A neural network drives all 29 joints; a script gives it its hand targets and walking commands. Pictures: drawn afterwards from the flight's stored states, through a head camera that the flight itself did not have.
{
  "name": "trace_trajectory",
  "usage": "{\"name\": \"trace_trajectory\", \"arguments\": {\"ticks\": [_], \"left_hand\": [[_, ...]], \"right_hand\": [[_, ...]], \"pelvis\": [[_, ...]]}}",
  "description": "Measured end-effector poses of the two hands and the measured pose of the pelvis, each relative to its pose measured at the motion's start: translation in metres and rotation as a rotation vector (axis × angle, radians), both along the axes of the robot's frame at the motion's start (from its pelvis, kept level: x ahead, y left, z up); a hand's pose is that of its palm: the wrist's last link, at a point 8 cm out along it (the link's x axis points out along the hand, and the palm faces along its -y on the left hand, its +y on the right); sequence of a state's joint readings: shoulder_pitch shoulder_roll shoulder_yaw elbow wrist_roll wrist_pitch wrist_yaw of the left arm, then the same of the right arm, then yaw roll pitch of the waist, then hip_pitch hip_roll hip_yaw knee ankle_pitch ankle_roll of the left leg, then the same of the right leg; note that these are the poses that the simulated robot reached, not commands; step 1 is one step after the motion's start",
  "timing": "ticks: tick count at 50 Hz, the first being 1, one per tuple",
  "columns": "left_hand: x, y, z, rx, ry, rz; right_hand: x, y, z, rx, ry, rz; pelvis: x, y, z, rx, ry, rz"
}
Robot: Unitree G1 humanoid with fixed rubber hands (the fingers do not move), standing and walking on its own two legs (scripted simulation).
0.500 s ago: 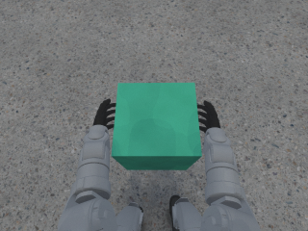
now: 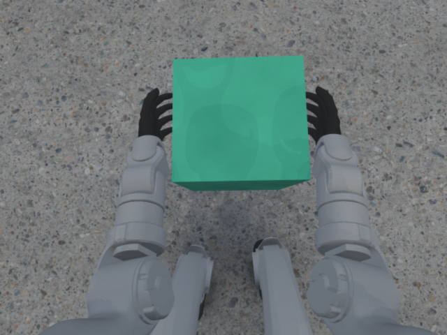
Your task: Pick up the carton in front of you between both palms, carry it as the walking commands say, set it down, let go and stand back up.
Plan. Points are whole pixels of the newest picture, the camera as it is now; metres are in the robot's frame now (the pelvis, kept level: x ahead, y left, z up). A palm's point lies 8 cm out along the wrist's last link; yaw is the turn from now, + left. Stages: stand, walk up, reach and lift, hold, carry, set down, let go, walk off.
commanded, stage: set down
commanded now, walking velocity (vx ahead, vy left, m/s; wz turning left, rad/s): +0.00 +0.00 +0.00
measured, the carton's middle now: (236, 137) +0.47 -0.02 -0.16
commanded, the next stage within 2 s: none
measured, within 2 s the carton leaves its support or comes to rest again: rests again in 1.30 s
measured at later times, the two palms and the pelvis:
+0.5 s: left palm (176, 139) +0.49 +0.12 -0.24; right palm (303, 136) +0.50 -0.18 -0.25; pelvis -0.03 -0.02 -0.13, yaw +4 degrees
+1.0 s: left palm (188, 143) +0.52 +0.12 -0.38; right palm (293, 136) +0.54 -0.19 -0.38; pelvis -0.03 -0.01 -0.21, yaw +6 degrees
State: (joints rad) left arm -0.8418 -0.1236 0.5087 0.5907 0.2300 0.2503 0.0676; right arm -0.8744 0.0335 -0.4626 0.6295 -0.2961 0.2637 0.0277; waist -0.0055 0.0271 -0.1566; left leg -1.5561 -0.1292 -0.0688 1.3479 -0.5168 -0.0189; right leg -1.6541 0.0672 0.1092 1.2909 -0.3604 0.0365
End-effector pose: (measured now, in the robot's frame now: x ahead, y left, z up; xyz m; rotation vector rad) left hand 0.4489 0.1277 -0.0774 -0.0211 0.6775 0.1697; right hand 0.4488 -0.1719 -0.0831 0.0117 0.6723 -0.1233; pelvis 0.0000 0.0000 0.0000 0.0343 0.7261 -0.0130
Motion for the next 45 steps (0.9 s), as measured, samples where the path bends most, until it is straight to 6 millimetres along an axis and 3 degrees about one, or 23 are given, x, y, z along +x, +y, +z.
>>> {"name": "trace_trajectory", "arguments": {"ticks": [18,33,45], "left_hand": [[0.031,-0.006,-0.118,0.026,0.002,0.013],[0.056,-0.010,-0.209,0.034,0.034,0.005],[0.070,-0.014,-0.286,0.008,0.061,0.000]], "right_hand": [[0.036,-0.005,-0.125,0.007,0.004,0.023],[0.063,-0.010,-0.213,-0.015,0.035,0.042],[0.081,-0.015,-0.283,-0.044,0.065,0.063]], "pelvis": [[-0.020,-0.016,-0.096,0.038,0.095,0.011],[-0.034,-0.018,-0.157,0.046,0.075,0.026],[-0.032,-0.015,-0.201,0.032,0.001,0.069]]}}
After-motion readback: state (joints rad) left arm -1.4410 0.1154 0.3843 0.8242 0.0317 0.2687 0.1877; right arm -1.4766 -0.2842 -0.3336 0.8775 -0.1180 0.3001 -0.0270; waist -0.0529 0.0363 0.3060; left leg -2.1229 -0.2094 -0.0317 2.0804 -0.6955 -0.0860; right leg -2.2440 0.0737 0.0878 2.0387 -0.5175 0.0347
